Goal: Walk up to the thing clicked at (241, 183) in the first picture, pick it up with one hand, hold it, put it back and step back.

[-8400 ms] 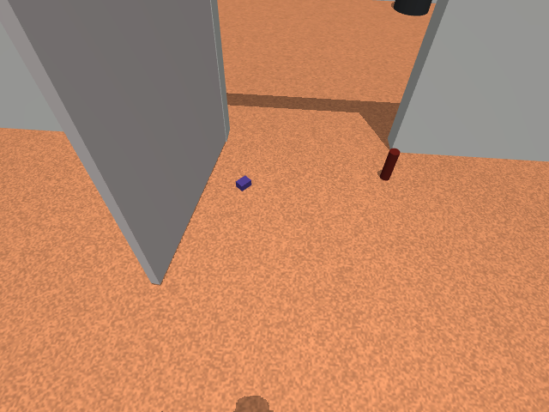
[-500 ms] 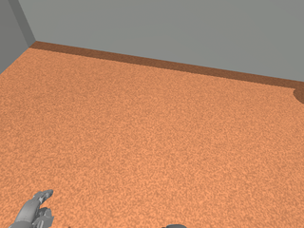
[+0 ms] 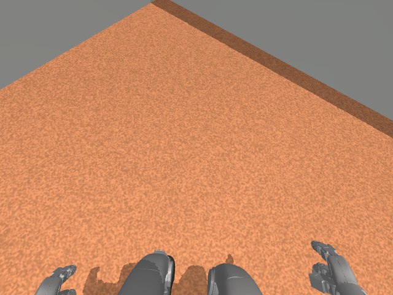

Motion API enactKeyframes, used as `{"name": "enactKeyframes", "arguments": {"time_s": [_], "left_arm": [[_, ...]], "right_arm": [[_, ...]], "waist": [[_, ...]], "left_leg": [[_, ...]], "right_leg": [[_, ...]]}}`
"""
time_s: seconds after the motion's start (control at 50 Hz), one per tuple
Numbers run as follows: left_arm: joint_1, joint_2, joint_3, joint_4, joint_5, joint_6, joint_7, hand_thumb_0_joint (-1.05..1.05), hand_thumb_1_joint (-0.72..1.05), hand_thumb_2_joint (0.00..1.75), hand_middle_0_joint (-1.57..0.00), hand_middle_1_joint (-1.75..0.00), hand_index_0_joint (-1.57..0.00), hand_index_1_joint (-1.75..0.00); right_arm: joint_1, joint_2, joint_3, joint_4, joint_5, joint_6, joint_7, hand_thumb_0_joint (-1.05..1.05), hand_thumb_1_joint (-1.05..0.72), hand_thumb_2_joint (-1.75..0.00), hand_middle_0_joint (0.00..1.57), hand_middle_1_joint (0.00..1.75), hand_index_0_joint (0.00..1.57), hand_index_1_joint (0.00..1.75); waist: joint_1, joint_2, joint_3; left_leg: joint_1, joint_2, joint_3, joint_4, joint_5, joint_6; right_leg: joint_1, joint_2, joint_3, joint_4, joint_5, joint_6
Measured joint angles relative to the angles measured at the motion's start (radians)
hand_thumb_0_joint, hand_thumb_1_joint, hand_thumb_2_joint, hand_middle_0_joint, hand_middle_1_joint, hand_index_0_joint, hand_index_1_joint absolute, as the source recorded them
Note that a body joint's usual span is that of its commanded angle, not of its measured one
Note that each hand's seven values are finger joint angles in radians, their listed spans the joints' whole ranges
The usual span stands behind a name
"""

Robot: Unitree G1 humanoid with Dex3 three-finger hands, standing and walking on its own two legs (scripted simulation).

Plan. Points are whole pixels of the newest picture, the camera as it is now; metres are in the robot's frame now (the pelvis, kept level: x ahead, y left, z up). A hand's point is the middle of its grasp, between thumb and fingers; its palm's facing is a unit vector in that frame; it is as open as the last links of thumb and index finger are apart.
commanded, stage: walk up
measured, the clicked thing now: out of the picture +0.12 +1.46 -0.73
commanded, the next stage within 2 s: none
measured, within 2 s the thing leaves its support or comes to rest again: neither
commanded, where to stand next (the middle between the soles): +0.02 +0.03 m, yaw +72 degrees
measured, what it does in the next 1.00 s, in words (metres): steps on the spot, turning left: right foot, then left foot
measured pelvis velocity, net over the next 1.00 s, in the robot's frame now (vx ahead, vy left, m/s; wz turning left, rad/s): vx -0.07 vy -0.01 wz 0.86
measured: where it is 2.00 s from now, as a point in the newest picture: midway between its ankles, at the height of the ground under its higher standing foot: outside the picture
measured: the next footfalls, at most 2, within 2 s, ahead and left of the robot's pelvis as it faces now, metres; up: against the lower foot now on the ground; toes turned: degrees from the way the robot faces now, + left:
right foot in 0.24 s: +0.12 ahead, -0.17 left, +0.00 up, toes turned +14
left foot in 0.66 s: -0.13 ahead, +0.09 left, +0.00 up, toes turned +36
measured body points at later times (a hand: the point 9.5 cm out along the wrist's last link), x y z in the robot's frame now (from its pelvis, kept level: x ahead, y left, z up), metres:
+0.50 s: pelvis -0.04 -0.08 +0.01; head +0.03 -0.08 +0.45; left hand -0.07 +0.28 -0.06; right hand +0.18 -0.34 -0.11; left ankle -0.12 +0.09 -0.64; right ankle +0.08 -0.18 -0.71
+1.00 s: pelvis -0.07 -0.01 +0.01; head -0.07 +0.03 +0.46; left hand -0.25 +0.27 -0.11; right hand +0.20 -0.21 -0.08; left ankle -0.17 +0.06 -0.71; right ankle +0.06 -0.07 -0.69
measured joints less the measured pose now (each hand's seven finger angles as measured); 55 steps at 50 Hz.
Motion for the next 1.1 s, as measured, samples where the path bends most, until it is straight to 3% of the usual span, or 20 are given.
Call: {"name": "enactKeyframes", "arguments": {"time_s": [0.06, 0.16, 0.22, 0.26, 0.28, 0.32, 0.36, 0.42, 0.5, 0.58, 0.64, 0.68, 0.72, 0.78, 0.84, 0.92, 1.04, 1.08, 1.1], "left_arm": [[-0.022, -0.019, -0.015, -0.025, -0.003, 0.001, -0.006, 0.01, 0.91, 0.89, -0.21, -0.3, -0.2, -0.3], [-0.059, -0.017, -0.011, -0.059, -0.012, -0.024, 0.016, 0.01, 0.91, 0.89, -0.21, -0.3, -0.21, -0.3], [-0.068, -0.001, 0.004, -0.073, -0.011, -0.04, 0.035, 0.01, 0.91, 0.89, -0.21, -0.3, -0.21, -0.3], [-0.063, -0.002, 0.016, -0.071, -0.002, -0.051, 0.042, 0.01, 0.91, 0.89, -0.21, -0.3, -0.21, -0.3], [-0.055, -0.001, 0.016, -0.07, 0.009, -0.053, 0.044, 0.01, 0.91, 0.89, -0.21, -0.3, -0.21, -0.3], [-0.047, 0.013, 0.015, -0.063, 0.025, -0.048, 0.042, 0.01, 0.91, 0.89, -0.21, -0.3, -0.21, -0.3], [-0.047, 0.019, 0.028, -0.048, 0.033, -0.048, 0.047, 0.01, 0.9, 0.89, -0.21, -0.3, -0.21, -0.3], [-0.033, 0.026, 0.046, -0.03, 0.04, -0.063, 0.056, 0.01, 0.9, 0.89, -0.21, -0.3, -0.21, -0.3], [-0.001, 0.05, 0.058, -0.028, 0.041, -0.079, 0.045, 0.01, 0.9, 0.89, -0.21, -0.3, -0.21, -0.3], [0.025, 0.087, 0.064, -0.036, 0.055, -0.085, 0.021, 0.01, 0.9, 0.89, -0.21, -0.3, -0.21, -0.3], [0.039, 0.117, 0.062, -0.02, 0.058, -0.074, 0.006, 0.01, 0.9, 0.89, -0.21, -0.3, -0.21, -0.3], [0.047, 0.141, 0.071, 0.005, 0.056, -0.055, 0.004, 0.01, 0.9, 0.89, -0.21, -0.3, -0.21, -0.3], [0.063, 0.141, 0.074, 0.044, 0.048, -0.027, 0.01, 0.01, 0.9, 0.89, -0.21, -0.3, -0.21, -0.3], [0.05, 0.13, 0.057, 0.082, 0.036, -0.03, 0.005, 0.02, 0.91, 0.89, -0.21, -0.3, -0.2, -0.3], [0.054, 0.115, 0.048, 0.061, 0.027, -0.066, -0.009, 0.02, 0.91, 0.89, -0.21, -0.3, -0.2, -0.3], [0.05, 0.089, 0.037, 0.061, 0.033, -0.062, -0.018, 0.01, 0.91, 0.89, -0.21, -0.3, -0.21, -0.3], [0.034, 0.062, 0.034, 0.042, 0.038, -0.062, -0.013, 0.01, 0.91, 0.89, -0.21, -0.3, -0.21, -0.3], [0.025, 0.056, 0.035, 0.03, 0.04, -0.071, -0.008, 0.01, 0.91, 0.89, -0.21, -0.3, -0.21, -0.3], [0.016, 0.045, 0.035, 0.029, 0.042, -0.077, -0.004, 0.01, 0.91, 0.89, -0.21, -0.3, -0.21, -0.3]], "right_arm": [[0.002, 0.022, 0.009, -0.032, 0.006, 0.012, -0.014, 0.0, -0.91, -0.89, 0.2, 0.3, 0.2, 0.3], [0.02, 0.027, 0.01, -0.072, -0.024, 0.023, 0.01, 0.0, -0.91, -0.89, 0.2, 0.3, 0.2, 0.3], [0.026, 0.014, -0.002, -0.098, -0.04, 0.031, 0.03, 0.0, -0.9, -0.89, 0.2, 0.3, 0.21, 0.3], [0.024, -0.007, -0.014, -0.101, -0.043, 0.042, 0.038, 0.0, -0.9, -0.89, 0.2, 0.3, 0.21, 0.3], [0.022, -0.014, -0.022, -0.092, -0.043, 0.047, 0.037, 0.0, -0.9, -0.89, 0.2, 0.3, 0.21, 0.3], [0.039, -0.017, -0.032, -0.076, -0.047, 0.057, 0.036, 0.0, -0.91, -0.89, 0.2, 0.3, 0.2, 0.3], [0.064, -0.031, -0.035, -0.054, -0.046, 0.057, 0.052, 0.0, -0.91, -0.89, 0.2, 0.3, 0.2, 0.3], [0.104, -0.061, -0.044, -0.031, -0.05, 0.056, 0.081, 0.0, -0.91, -0.89, 0.2, 0.3, 0.2, 0.3], [0.149, -0.088, -0.055, 0.0, -0.048, 0.066, 0.094, 0.0, -0.91, -0.89, 0.2, 0.3, 0.2, 0.3], [0.168, -0.092, -0.061, 0.05, -0.041, 0.07, 0.093, 0.0, -0.91, -0.89, 0.2, 0.3, 0.2, 0.3], [0.182, -0.094, -0.068, 0.079, -0.027, 0.048, 0.09, 0.0, -0.91, -0.89, 0.2, 0.3, 0.2, 0.3], [0.185, -0.076, -0.07, 0.097, -0.021, 0.027, 0.078, 0.0, -0.91, -0.89, 0.2, 0.3, 0.2, 0.3], [0.209, -0.06, -0.056, 0.099, -0.026, 0.011, 0.066, 0.0, -0.91, -0.89, 0.2, 0.3, 0.2, 0.3], [0.252, -0.031, -0.027, 0.127, -0.026, 0.008, 0.056, 0.0, -0.91, -0.89, 0.2, 0.3, 0.2, 0.3], [0.264, -0.019, -0.003, 0.138, -0.011, -0.004, 0.041, 0.0, -0.9, -0.89, 0.2, 0.3, 0.21, 0.3], [0.261, -0.021, 0.003, 0.129, -0.003, -0.04, 0.016, 0.0, -0.9, -0.89, 0.2, 0.3, 0.21, 0.3], [0.23, -0.04, 0.004, 0.097, -0.004, -0.064, -0.018, 0.0, -0.9, -0.89, 0.2, 0.3, 0.21, 0.3], [0.214, -0.048, 0.004, 0.082, 0.003, -0.069, -0.027, 0.0, -0.9, -0.89, 0.2, 0.3, 0.21, 0.3], [0.197, -0.056, 0.003, 0.081, 0.01, -0.069, -0.032, 0.0, -0.9, -0.89, 0.2, 0.3, 0.21, 0.3]], "waist": [[-0.019, 0.01, -0.007], [-0.044, 0.04, -0.029], [-0.055, 0.064, -0.041], [-0.059, 0.111, -0.047], [-0.065, 0.132, -0.053], [-0.067, 0.129, -0.069], [-0.058, 0.115, -0.074], [-0.053, 0.112, -0.088], [-0.056, 0.113, -0.09], [-0.04, 0.088, -0.095], [-0.028, 0.067, -0.127], [-0.019, 0.009, -0.136], [-0.03, -0.014, -0.17], [-0.078, -0.009, -0.215], [-0.068, -0.02, -0.207], [-0.062, -0.013, -0.185], [-0.044, 0.021, -0.16], [-0.033, 0.036, -0.148], [-0.025, 0.06, -0.133]], "left_leg": [[0.035, -0.018, -0.047, -0.073, 0.039, -0.017], [0.019, -0.05, -0.138, -0.071, 0.056, -0.042], [-0.029, -0.074, -0.185, -0.009, 0.043, -0.066], [-0.066, -0.073, -0.225, 0.053, 0.019, -0.074], [-0.092, -0.077, -0.242, 0.113, -0.065, -0.079], [-0.157, -0.085, -0.195, 0.301, -0.185, -0.101], [-0.186, -0.064, -0.147, 0.46, -0.187, -0.116], [-0.176, -0.007, -0.15, 0.566, -0.136, -0.124], [-0.094, 0.081, -0.161, 0.474, -0.16, -0.133], [-0.006, 0.137, -0.11, 0.274, -0.25, -0.124], [0.076, 0.137, -0.049, 0.132, -0.251, -0.104], [0.108, 0.089, -0.019, 0.112, -0.235, -0.108], [0.105, 0.065, -0.026, 0.13, -0.246, -0.091], [0.106, 0.044, -0.118, 0.073, -0.209, -0.055], [0.129, 0.021, -0.154, 0.002, -0.16, -0.055], [0.142, -0.013, -0.198, -0.024, -0.142, -0.062], [0.098, -0.05, -0.266, 0.035, -0.172, -0.07], [0.075, -0.06, -0.285, 0.079, -0.197, -0.079], [0.067, -0.052, -0.295, 0.111, -0.207, -0.08]], "right_leg": [[-0.094, -0.008, 0.07, 0.03, 0.039, -0.01], [-0.099, -0.029, 0.139, -0.261, 0.105, -0.028], [-0.061, -0.019, 0.136, -0.426, 0.191, -0.05], [-0.043, 0.003, 0.104, -0.476, 0.27, -0.045], [-0.044, 0.003, 0.077, -0.47, 0.268, -0.04], [-0.045, -0.031, 0.042, -0.47, 0.263, -0.046], [-0.033, -0.069, 0.02, -0.504, 0.282, -0.054], [-0.027, -0.106, -0.016, -0.567, 0.327, -0.043], [-0.028, -0.148, -0.076, -0.59, 0.351, -0.037], [-0.04, -0.207, -0.129, -0.552, 0.339, -0.04], [-0.068, -0.255, -0.153, -0.492, 0.316, -0.024], [-0.099, -0.293, -0.099, -0.403, 0.211, -0.034], [-0.145, -0.248, -0.017, -0.263, 0.081, -0.038], [-0.176, -0.137, 0.031, -0.156, 0.1, -0.037], [-0.201, -0.09, 0.046, -0.175, 0.173, -0.047], [-0.18, -0.049, 0.056, -0.271, 0.2, -0.055], [-0.105, 0.008, 0.07, -0.425, 0.18, -0.086], [-0.056, 0.025, 0.074, -0.524, 0.25, -0.099], [-0.046, 0.037, 0.062, -0.535, 0.279, -0.089]]}}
